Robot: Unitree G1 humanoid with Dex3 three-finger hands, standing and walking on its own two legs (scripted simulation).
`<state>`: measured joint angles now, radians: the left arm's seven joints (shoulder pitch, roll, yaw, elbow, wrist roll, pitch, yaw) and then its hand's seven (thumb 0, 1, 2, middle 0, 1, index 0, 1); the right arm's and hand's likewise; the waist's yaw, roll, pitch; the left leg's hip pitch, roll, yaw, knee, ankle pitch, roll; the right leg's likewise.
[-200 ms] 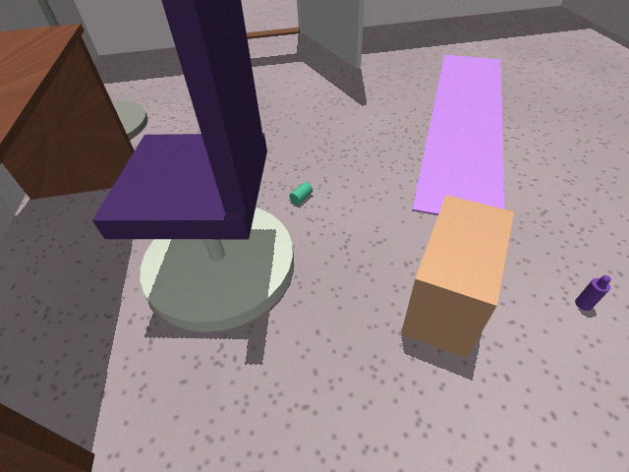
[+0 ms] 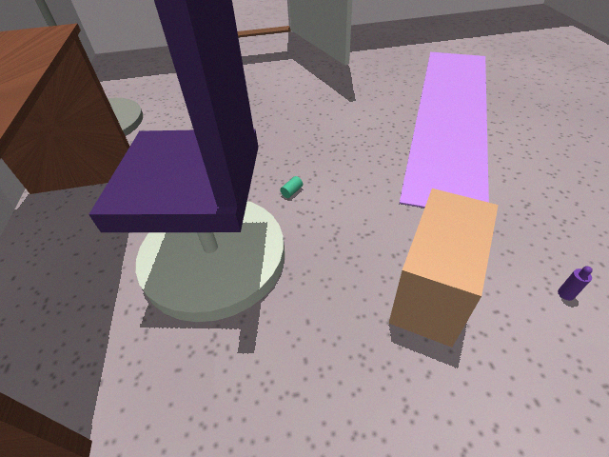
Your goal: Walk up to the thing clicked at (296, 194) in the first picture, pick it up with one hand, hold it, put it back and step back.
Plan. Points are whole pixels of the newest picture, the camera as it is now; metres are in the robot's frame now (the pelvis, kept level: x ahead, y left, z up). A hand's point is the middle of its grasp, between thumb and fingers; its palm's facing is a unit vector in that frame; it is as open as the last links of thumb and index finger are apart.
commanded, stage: stand
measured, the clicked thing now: (291, 187) +1.46 +0.14 -0.75
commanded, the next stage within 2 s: walk up in 0.92 s
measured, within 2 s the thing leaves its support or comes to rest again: neither
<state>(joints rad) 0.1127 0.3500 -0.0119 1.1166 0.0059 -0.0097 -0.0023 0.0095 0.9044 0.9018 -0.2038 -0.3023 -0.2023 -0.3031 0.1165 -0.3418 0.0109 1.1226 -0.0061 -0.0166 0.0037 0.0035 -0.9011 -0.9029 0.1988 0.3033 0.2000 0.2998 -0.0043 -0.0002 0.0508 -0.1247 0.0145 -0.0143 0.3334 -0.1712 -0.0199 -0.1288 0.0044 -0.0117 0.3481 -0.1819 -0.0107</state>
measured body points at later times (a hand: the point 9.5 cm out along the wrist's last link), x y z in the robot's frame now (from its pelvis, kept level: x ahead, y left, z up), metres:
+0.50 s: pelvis +0.01 +0.00 +0.00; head +0.01 +0.00 +0.45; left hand +0.09 +0.30 -0.13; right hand +0.08 -0.30 -0.13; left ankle +0.01 +0.13 -0.75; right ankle +0.01 -0.11 -0.75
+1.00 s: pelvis +0.00 +0.01 -0.01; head +0.03 -0.01 +0.44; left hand +0.09 +0.30 -0.13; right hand +0.09 -0.31 -0.13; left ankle +0.01 +0.13 -0.74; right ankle +0.01 -0.11 -0.75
